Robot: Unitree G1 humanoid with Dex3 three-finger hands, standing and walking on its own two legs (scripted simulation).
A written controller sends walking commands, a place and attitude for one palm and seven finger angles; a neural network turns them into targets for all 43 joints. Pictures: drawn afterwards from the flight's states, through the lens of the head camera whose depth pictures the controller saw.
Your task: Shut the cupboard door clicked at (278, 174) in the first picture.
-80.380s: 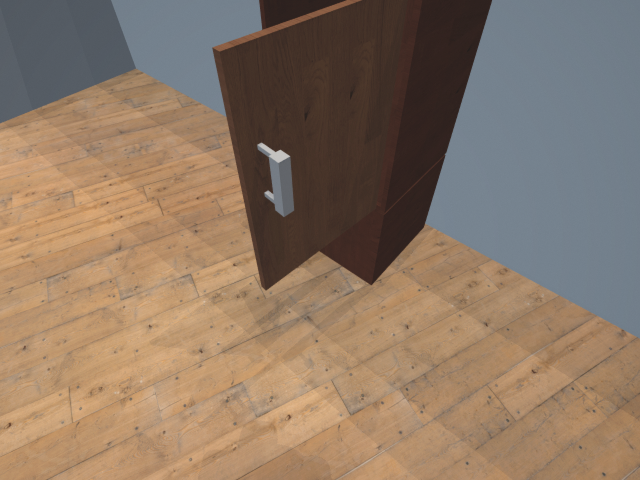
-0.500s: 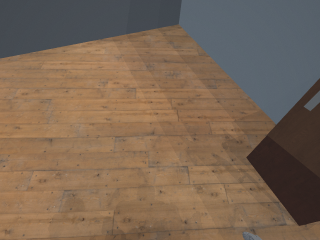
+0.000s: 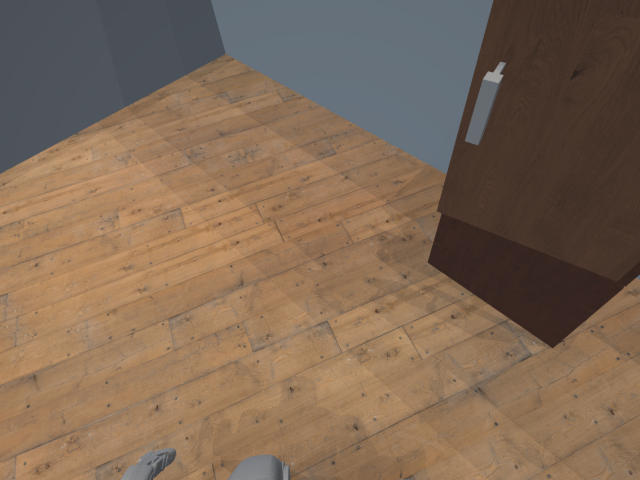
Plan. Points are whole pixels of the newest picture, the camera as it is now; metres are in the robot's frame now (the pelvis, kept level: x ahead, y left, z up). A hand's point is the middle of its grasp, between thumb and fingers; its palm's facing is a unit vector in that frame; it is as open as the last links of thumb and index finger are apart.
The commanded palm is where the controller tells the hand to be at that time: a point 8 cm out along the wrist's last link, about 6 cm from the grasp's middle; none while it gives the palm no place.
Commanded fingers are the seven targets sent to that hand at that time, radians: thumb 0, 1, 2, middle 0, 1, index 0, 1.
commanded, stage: turn to face it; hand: left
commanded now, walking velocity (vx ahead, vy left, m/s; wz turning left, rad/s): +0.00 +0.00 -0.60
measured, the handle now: (486, 103) +0.72 -0.27 +0.03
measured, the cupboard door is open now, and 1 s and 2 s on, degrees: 13 13 13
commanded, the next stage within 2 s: take the last steps up to it in 0.74 s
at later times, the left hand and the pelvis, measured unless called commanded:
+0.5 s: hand (177, 464) +0.15 +0.24 -0.16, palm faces -0.23 -0.95 -0.21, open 7.4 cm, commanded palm none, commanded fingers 0.00 0.90 0.90 -0.20 -0.30 -0.20 -0.30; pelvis +0.03 +0.04 +0.01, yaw -17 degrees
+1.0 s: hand (261, 423) +0.21 +0.11 -0.14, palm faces -0.46 -0.86 -0.23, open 7.4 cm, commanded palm none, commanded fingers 0.00 0.90 0.90 -0.20 -0.30 -0.20 -0.30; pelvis +0.04 +0.00 +0.01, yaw -27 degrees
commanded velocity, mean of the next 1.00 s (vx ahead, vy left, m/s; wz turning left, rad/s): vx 0.05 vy -0.02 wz -0.41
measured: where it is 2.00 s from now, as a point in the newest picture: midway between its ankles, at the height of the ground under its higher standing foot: (423, 458)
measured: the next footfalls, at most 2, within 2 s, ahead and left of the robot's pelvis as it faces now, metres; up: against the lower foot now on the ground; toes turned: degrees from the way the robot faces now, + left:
left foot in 0.36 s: +0.09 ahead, +0.14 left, +0.00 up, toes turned -10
right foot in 0.78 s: +0.00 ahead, -0.11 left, +0.00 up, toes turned -30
